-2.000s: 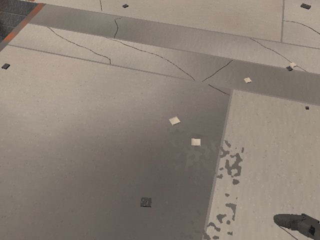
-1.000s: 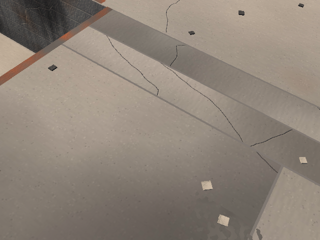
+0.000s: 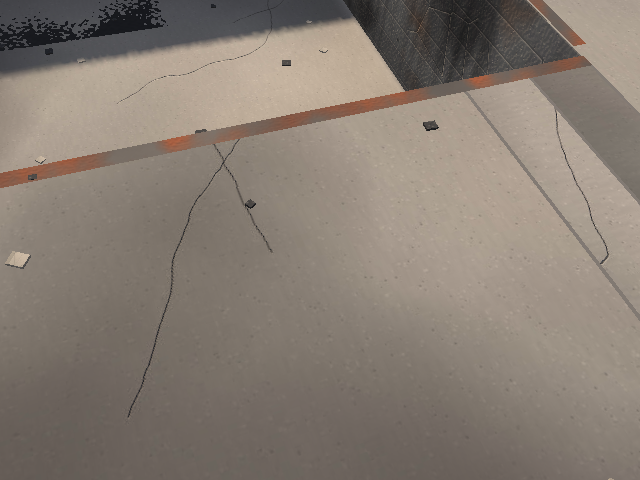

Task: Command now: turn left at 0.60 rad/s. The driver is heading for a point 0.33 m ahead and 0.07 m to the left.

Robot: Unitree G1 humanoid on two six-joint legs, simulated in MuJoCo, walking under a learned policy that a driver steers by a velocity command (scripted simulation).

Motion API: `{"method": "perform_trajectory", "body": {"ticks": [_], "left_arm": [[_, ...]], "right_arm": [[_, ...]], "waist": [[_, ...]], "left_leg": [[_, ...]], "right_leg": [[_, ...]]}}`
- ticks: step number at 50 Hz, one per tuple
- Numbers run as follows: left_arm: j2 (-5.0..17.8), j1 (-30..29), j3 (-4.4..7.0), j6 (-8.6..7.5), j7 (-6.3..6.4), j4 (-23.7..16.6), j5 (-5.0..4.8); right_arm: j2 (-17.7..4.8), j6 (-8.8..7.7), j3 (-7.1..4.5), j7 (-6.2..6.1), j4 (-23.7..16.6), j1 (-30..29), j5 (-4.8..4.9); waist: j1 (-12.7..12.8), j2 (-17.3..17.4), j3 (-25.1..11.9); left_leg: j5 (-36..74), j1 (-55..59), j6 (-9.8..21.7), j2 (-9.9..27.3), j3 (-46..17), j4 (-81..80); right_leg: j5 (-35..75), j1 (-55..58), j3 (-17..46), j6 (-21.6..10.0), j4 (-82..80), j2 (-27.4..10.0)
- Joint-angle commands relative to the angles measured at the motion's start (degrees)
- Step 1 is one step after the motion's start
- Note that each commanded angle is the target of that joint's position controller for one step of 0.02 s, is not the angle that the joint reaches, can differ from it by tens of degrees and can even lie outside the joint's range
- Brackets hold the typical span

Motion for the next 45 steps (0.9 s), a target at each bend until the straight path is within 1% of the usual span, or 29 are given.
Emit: {"method": "perform_trajectory", "body": {"ticks": [1, 4, 8, 10, 11, 12, 13, 14, 15, 16, 17, 18, 20, 21, 24, 26, 29, 31, 32, 33, 34, 35, 36, 37, 38, 39, 40, 42, 45], "left_arm": [[3.55, -1.82, 0.62, -0.92, -0.03, -4.27, -0.07], [3.69, -2.22, 0.6, -1.36, -0.46, -4.69, -0.33], [4.05, -1.17, 0.81, -2.32, -1.27, -5.11, -0.74], [3.93, 1.06, 0.99, -2.82, -1.72, -4.75, -0.78], [3.93, 3.06, 1.19, -3.02, -1.8, -4.1, -0.6], [6.02, 4.56, 1.8, -3.02, -1.56, -3.89, -0.02], [9.94, 2.97, 2.33, -2.53, -1.05, -4.93, 0.86], [10.5, 3.11, 2.42, -2.51, -1.27, -4.75, 2.42], [7.5, 0.94, 1.51, -2.69, -1.05, -5.94, 1.76], [5.01, -1.27, 0.82, -2.56, -0.63, -6.32, 1.16], [4.29, -2.39, 0.56, -2.3, -0.25, -6.69, 0.51], [3.98, -2.29, 0.34, -2.15, 0.08, -6.72, -0.02], [4.36, -0.2, 0.28, -1.54, 0.63, -6.36, 0.43], [4.74, 1.14, 0.44, -1.23, 0.83, -6.12, 0.67], [6.68, 2.78, 1.2, -0.51, 0.83, -5.71, 0.61], [8.16, 1.78, 1.75, -0.2, 0.33, -5.85, 0.24], [9.21, 1.47, 2.19, -0.19, -0.45, -5.49, -0.69], [9.45, 0.72, 2.29, -0.42, -0.71, -5.19, -1.82], [8.69, 0.62, 2.11, -0.6, -0.73, -4.87, -2.43], [6.31, 4.17, 1.47, -0.91, -0.98, -3.43, -2.06], [2.32, 4.95, 0.09, -1.04, -1.25, -5.08, 1.25], [2.73, -0.44, -0.07, -1.09, -0.58, -7.7, 1.36], [5.49, -2.29, 0.74, -0.77, -0.17, -7.39, 0.08], [5.86, -1.7, 0.99, -0.5, -0.03, -6.82, -0.59], [5.89, -0.28, 1.19, -0.3, 0.3, -5.41, -0.31], [6.25, 1.06, 1.31, -0.26, 0.19, -4.96, 0.15], [5.95, 2.09, 1.26, -0.48, -0.36, -4.5, -0.07], [5.09, 1.82, 0.89, -1.13, -1.22, -4.43, -0.91], [4.67, -0.59, 0.5, -2.48, -1.67, -4.77, -1.04]], "right_arm": [[-10.39, -0.47, -3.2, -0.63, -3.81, -1.15, 0.06], [-10.9, -0.1, -3.42, -0.35, -3.77, -1.58, -0.02], [-10.89, 0.42, -3.5, 0.16, -3.79, -2.79, 0.43], [-10.57, 0.75, -3.44, 0.11, -3.9, -4.23, 1.01], [-10.15, 0.96, -3.3, -0.08, -4.0, -5.2, 1.5], [-8.56, 0.97, -2.88, -0.26, -3.88, -3.93, 1.51], [-5.23, 0.89, -2.02, -0.15, -3.65, -0.47, 0.79], [-9.4, 0.46, -3.4, -0.38, -4.37, -0.84, 0.95], [-13.04, 0.34, -4.7, -0.43, -2.99, 1.11, 0.35], [-13.16, 0.61, -5.14, -0.33, -1.59, 1.5, 0.73], [-11.27, 1.2, -4.92, -0.51, -0.44, 2.19, 0.84], [-9.87, 1.6, -4.54, -0.42, -0.42, 1.92, 0.93], [-7.51, 1.69, -3.75, -0.04, -1.35, -0.25, 1.54], [-6.74, 1.58, -3.4, 0.05, -2.08, -1.84, 1.67], [-5.4, 1.47, -2.53, 0.55, -3.46, -4.15, 1.12], [-4.8, 1.46, -2.05, 1.03, -3.88, -4.19, 0.85], [-5.81, 1.82, -2.38, 1.59, -3.8, -2.72, 1.06], [-6.01, 2.17, -2.78, 2.02, -3.37, -0.52, 1.11], [-6.24, 2.22, -3.17, 2.02, -2.52, 1.85, 1.04], [-8.41, 2.15, -4.09, 1.5, -1.83, 4.35, 0.9], [-15.66, 1.79, -5.83, 0.52, -2.7, 6.58, 0.89], [-16.24, 0.28, -5.2, 0.97, -4.12, 4.82, -1.3], [-12.65, -0.98, -4.21, 1.49, -3.73, 4.45, -1.8], [-10.51, -1.68, -3.39, 1.38, -2.76, 2.04, -1.33], [-9.0, -1.77, -2.95, 1.12, -2.57, -0.38, -0.45], [-7.9, -1.71, -2.41, 0.74, -1.88, -0.61, 0.57], [-7.36, -1.76, -1.99, 0.45, -1.36, 0.6, 0.72], [-6.72, -2.27, -1.6, 0.28, -0.61, 2.1, 0.15], [-7.32, -3.36, -1.53, 0.12, 0.76, 2.91, -0.5]], "waist": [[-0.54, 10.11, -8.22], [-0.99, 10.6, -7.54], [-0.84, 11.18, -8.32], [0.63, 11.01, -9.05], [2.07, 10.44, -9.26], [1.84, 7.28, -10.28], [-1.25, -6.73, -10.33], [-0.76, -14.13, -7.18], [-1.3, -8.52, -6.53], [-1.92, -6.07, -5.55], [-2.05, -5.02, -4.93], [-1.18, -5.25, -4.16], [0.33, -6.12, -4.25], [1.44, -6.81, -4.81], [3.09, -7.51, -6.66], [3.06, -8.03, -7.19], [2.5, -8.93, -7.4], [0.65, -8.35, -7.45], [-0.84, -7.28, -7.76], [-1.36, -1.93, -8.66], [-0.3, 16.09, -9.61], [-2.37, 18.39, -10.93], [-3.82, 11.86, -10.96], [-1.97, 10.57, -8.92], [-0.89, 8.14, -8.25], [-0.38, 8.88, -8.67], [-0.38, 10.17, -9.21], [-1.32, 10.99, -7.61], [-2.16, 10.73, -3.63]], "left_leg": [[12.09, 9.06, 10.07, 12.79, -15.4, -5.51], [8.79, 6.66, 10.31, 12.47, -19.04, -4.96], [12.98, 7.04, 9.86, 11.77, -23.96, -2.86], [15.08, 6.99, 8.5, 10.34, -25.12, -0.81], [13.53, 5.29, 6.75, 8.7, -24.4, 0.72], [5.61, 0.85, 3.79, 6.1, -21.94, 4.34], [-13.55, -7.67, -0.1, -1.26, -11.94, 16.5], [-27.64, -15.47, -3.31, -5.44, -4.45, 28.66], [-24.69, -16.04, -5.32, -1.45, -4.72, 38.02], [-20.77, -16.28, -6.3, -0.68, -4.01, 41.19], [-17.66, -17.3, -7.37, -0.39, -3.24, 43.36], [-15.39, -19.22, -8.3, -0.08, -2.69, 45.13], [-13.13, -19.39, -9.35, 0.75, 0.62, 42.4], [-12.8, -20.04, -9.74, 1.45, 1.64, 39.65], [-13.5, -17.72, -10.1, 4.0, 3.5, 31.13], [-13.41, -12.63, -9.42, 4.84, 5.59, 25.13], [-11.77, -7.01, -7.81, 4.4, 8.14, 17.23], [-6.54, -2.26, -5.49, 3.74, 9.39, 8.34], [-1.05, 2.79, -3.63, 2.61, 10.15, 1.6], [7.22, 10.91, -1.42, 2.9, 6.9, -3.57], [30.26, 21.83, 4.33, 17.28, -13.22, -4.23], [34.13, 16.71, 16.55, 26.42, -24.55, -4.65], [30.03, 15.19, 16.87, 24.07, -19.94, -5.7], [26.0, 13.16, 13.57, 20.62, -14.7, -5.44], [22.08, 12.65, 10.73, 17.68, -11.69, -5.33], [16.0, 12.58, 9.71, 16.03, -10.44, -6.41], [6.84, 12.36, 9.43, 14.76, -10.36, -8.29], [-11.47, 12.83, 9.46, 14.21, -12.42, -12.97], [-14.41, 13.92, 9.23, 15.18, -13.36, -16.3]], "right_leg": [[0.7, -1.45, 1.75, 0.52, -6.95, 0.45], [-0.75, 1.98, 2.36, 0.02, -12.43, 1.47], [-1.71, 6.33, 2.69, -1.21, -19.39, 2.68], [1.94, 10.71, 2.27, -2.25, -27.26, 2.91], [8.27, 15.27, 1.44, -3.06, -34.38, 2.51], [14.29, 21.85, 4.74, -5.05, -37.59, -2.82], [23.1, 27.03, 16.5, -10.6, -39.62, -14.74], [29.72, 22.68, 26.61, -20.24, -40.82, -22.57], [28.86, 21.38, 23.57, -21.61, -40.32, -22.99], [26.27, 20.72, 17.52, -18.96, -39.47, -18.93], [23.2, 21.49, 13.05, -16.68, -38.95, -15.5], [25.25, 22.52, 10.85, -16.63, -38.63, -14.89], [28.35, 24.05, 6.13, -17.1, -38.97, -13.22], [29.28, 26.38, 5.33, -17.58, -38.91, -13.56], [30.99, 29.79, 3.69, -18.47, -38.56, -15.66], [32.01, 27.63, 1.41, -18.3, -38.6, -16.32], [32.26, 25.97, -0.46, -17.47, -37.34, -17.31], [30.46, 24.93, -1.8, -15.43, -34.27, -17.53], [27.34, 22.62, -3.71, -13.1, -30.8, -16.5], [20.09, 16.97, -7.42, -8.96, -23.81, -13.83], [-7.16, 0.78, -12.4, -2.78, -5.93, -6.89], [-19.93, -7.51, -4.99, -0.82, 6.23, -0.64], [-17.84, -7.36, -0.94, -1.16, 11.48, -2.28], [-13.13, -6.94, -0.13, -1.83, 11.42, -3.35], [-9.07, -6.36, 0.19, -1.72, 9.45, -4.02], [-4.79, -5.76, -0.55, -1.36, 8.18, -4.01], [-1.09, -4.77, -1.36, -1.23, 8.04, -3.6], [3.76, -6.01, -2.01, -1.53, 3.68, -3.4], [6.23, -7.28, -1.71, -2.28, -5.96, -3.59]]}}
